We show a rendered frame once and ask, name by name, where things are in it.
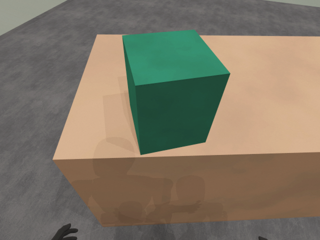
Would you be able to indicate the carton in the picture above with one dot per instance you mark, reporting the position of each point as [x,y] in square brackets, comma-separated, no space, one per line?
[175,85]

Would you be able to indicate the pedestal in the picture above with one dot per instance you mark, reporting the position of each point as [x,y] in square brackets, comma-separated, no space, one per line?
[261,158]

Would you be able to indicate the left robot hand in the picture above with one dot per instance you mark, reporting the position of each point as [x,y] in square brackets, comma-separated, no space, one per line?
[65,230]

